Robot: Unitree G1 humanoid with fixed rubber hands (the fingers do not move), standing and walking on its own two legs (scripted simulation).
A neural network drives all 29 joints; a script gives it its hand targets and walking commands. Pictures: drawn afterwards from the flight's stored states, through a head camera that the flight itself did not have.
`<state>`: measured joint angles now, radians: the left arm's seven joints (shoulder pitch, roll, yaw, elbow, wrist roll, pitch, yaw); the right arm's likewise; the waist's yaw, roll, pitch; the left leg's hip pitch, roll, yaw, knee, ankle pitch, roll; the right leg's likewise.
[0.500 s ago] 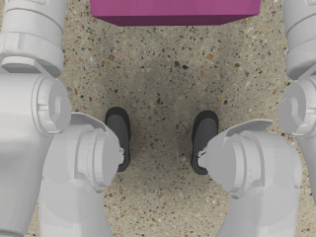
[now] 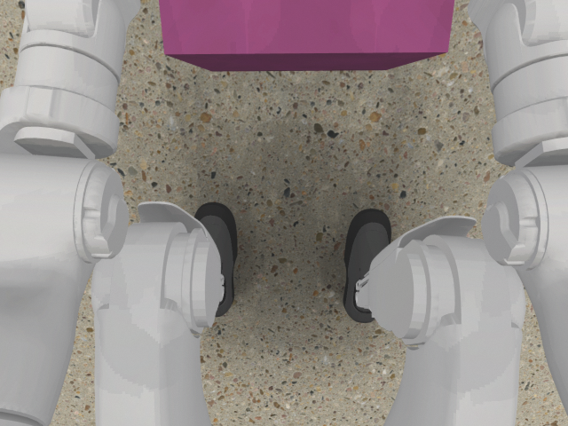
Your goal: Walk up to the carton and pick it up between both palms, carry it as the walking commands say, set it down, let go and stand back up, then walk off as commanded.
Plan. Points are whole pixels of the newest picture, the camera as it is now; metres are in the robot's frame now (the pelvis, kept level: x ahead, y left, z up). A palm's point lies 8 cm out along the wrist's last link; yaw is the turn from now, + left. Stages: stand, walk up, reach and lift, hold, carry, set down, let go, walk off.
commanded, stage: reach and lift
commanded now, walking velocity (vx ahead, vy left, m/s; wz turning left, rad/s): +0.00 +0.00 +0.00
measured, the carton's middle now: out of the picture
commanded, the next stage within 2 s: none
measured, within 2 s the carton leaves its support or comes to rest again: neither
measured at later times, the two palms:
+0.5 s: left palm out of the picture +0.56 +0.18 -0.10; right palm out of the picture +0.57 -0.16 -0.10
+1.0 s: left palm out of the picture +0.54 +0.18 -0.03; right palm out of the picture +0.55 -0.15 -0.03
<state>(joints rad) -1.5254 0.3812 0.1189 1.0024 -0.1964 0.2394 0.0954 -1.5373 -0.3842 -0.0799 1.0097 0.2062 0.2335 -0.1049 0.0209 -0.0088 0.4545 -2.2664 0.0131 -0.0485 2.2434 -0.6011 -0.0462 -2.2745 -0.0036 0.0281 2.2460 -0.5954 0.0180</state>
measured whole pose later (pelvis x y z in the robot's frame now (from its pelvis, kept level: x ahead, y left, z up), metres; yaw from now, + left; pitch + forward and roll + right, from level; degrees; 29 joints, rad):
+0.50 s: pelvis +0.00 +0.01 +0.04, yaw +0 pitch +41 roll +0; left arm -1.46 0.28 0.28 0.87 -0.02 0.32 0.10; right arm -1.46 -0.32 -0.26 0.88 0.03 0.32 -0.07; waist 0.02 0.00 0.29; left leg -2.23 0.00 -0.04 2.09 -0.57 -0.03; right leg -2.23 0.00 0.04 2.09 -0.57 0.04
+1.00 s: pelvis +0.00 +0.00 +0.08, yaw -1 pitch +47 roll +0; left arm -1.29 0.17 0.42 0.74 0.13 0.38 0.09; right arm -1.31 -0.18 -0.38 0.77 -0.12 0.38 -0.08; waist 0.02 -0.01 0.03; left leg -2.22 0.00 -0.05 1.91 -0.52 -0.04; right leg -2.22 0.01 0.04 1.91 -0.51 0.03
